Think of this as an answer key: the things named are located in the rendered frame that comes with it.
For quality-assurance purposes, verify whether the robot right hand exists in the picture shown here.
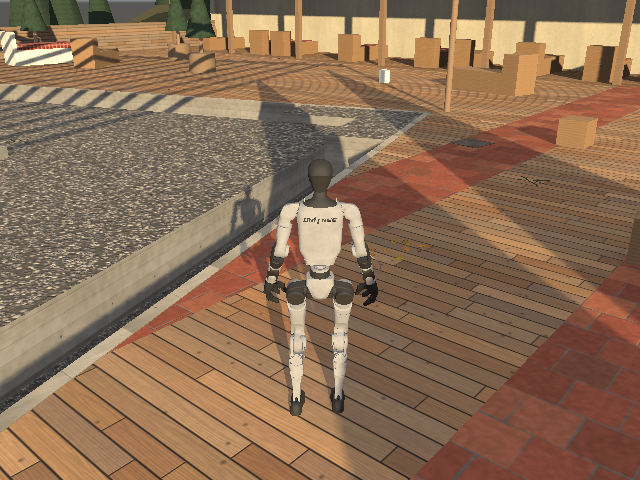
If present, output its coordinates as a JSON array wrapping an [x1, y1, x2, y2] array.
[[355, 281, 378, 306]]

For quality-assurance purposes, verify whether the right robot upper arm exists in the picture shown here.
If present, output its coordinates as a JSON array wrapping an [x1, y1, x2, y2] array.
[[341, 202, 367, 258]]

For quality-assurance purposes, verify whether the right robot foot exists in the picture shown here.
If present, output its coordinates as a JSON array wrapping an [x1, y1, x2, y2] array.
[[330, 387, 345, 414]]

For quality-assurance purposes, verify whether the robot left hand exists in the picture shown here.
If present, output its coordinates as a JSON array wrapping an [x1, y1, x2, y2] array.
[[263, 280, 286, 303]]

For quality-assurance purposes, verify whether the right robot forearm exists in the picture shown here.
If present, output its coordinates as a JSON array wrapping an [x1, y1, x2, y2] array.
[[357, 242, 376, 285]]

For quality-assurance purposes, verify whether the left robot thigh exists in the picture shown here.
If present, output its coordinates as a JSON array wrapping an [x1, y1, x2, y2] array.
[[286, 279, 307, 353]]

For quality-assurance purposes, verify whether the left robot forearm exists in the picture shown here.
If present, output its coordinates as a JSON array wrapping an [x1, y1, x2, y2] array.
[[266, 242, 284, 284]]

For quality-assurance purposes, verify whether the left robot upper arm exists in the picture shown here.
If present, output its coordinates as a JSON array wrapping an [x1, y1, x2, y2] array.
[[274, 202, 299, 258]]

